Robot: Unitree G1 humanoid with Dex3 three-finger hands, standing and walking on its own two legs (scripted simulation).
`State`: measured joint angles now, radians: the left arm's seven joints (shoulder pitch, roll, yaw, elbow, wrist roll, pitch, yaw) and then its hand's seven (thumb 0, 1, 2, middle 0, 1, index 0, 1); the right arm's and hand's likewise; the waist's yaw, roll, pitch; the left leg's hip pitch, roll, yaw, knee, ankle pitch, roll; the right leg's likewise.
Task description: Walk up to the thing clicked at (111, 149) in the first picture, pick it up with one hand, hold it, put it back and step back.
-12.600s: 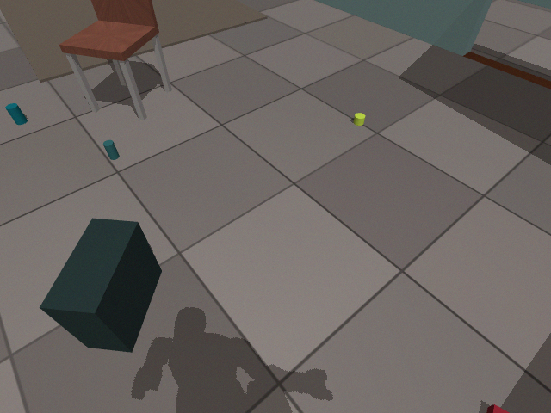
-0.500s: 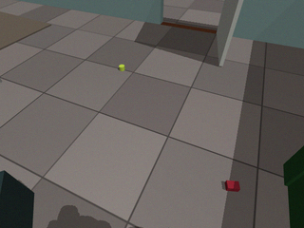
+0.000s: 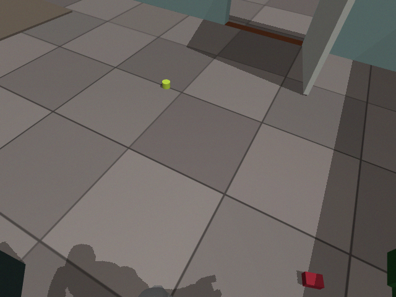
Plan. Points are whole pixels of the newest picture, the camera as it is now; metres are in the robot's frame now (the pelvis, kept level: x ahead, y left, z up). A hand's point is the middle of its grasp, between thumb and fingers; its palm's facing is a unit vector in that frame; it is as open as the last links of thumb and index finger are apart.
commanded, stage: walk up
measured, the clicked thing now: out of the picture +0.86 +1.47 -0.70
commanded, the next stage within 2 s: none
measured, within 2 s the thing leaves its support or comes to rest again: neither
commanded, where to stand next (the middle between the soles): +0.71 +0.01 m, yaw -1 degrees
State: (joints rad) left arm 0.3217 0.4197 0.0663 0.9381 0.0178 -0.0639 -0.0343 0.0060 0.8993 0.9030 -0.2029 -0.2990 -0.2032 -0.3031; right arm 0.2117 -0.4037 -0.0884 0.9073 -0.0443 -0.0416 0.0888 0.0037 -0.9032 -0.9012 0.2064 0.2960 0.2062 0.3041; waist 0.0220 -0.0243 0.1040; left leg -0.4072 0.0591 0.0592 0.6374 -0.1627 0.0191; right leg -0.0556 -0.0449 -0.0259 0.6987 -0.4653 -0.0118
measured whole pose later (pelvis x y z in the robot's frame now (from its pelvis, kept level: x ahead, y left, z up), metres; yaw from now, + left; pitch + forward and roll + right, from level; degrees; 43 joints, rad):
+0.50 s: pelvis +0.22 -0.02 +0.01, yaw -2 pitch -2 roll +0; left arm 0.24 0.40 0.06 0.87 0.01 -0.10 -0.05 0.00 0.90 0.90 -0.20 -0.30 -0.20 -0.30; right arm 0.34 -0.43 -0.05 0.88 -0.01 -0.02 0.04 0.01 -0.90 -0.90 0.21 0.30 0.21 0.30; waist -0.01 0.07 0.08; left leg -0.31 0.04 0.01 1.04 -0.47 0.03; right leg -0.32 -0.03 -0.06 0.61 -0.25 -0.02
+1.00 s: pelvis +0.41 +0.02 +0.02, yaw +8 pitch -2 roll -1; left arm 0.17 0.45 0.06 0.80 0.03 -0.03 -0.06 0.01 0.90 0.90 -0.20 -0.30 -0.20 -0.30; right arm 0.36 -0.36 -0.03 0.83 0.00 -0.04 0.05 0.00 -0.90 -0.90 0.21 0.30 0.21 0.30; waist -0.02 -0.09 0.10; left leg -0.27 -0.05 -0.05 0.47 -0.17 0.04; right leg -0.46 -0.03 0.05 0.99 -0.37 -0.02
